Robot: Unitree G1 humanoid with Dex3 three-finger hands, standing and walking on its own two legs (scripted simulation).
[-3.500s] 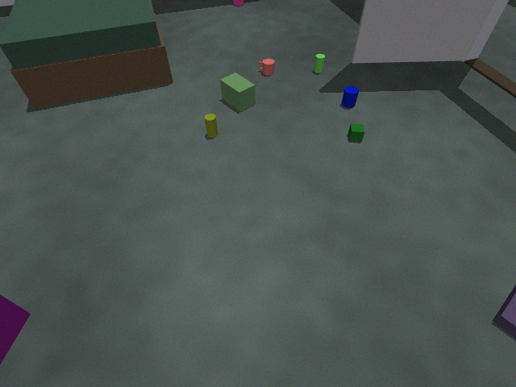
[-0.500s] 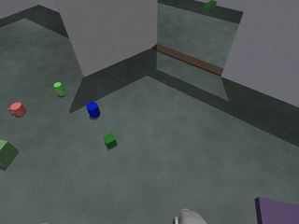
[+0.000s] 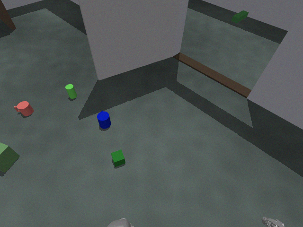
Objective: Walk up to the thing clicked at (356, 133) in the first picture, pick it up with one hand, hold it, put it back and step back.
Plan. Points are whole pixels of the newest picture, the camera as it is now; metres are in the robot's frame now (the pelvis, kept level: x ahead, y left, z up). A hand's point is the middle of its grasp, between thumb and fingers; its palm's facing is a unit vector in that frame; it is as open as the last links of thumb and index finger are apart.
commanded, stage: walk up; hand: left
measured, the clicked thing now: (118, 158) +0.63 +0.23 -0.72
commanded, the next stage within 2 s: none
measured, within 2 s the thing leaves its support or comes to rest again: neither
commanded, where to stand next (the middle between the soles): +0.25 +0.00 m, yaw +0 degrees
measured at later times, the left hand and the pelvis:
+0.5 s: hand (77, 184) +0.25 +0.25 -0.11, palm faces -0.04 -0.91 -0.42, open 7.4 cm; pelvis +0.15 -0.03 +0.00, yaw -1 degrees
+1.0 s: hand (77, 182) +0.27 +0.26 -0.15, palm faces +0.00 -0.95 -0.32, open 7.4 cm; pelvis +0.21 +0.00 +0.01, yaw +0 degrees
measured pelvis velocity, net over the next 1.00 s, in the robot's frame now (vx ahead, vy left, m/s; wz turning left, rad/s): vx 0.21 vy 0.00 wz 0.00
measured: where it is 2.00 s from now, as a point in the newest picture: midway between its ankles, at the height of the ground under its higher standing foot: (152, 224)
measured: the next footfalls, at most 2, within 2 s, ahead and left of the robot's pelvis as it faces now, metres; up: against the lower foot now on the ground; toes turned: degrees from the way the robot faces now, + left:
right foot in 0.40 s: +0.27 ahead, -0.14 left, +0.00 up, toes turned -3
left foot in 0.72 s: +0.29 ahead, +0.13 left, +0.00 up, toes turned +2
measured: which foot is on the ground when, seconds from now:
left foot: down 0.00-0.40, up 0.42-0.70, down 0.72-1.00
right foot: up 0.00-0.38, down 0.40-1.00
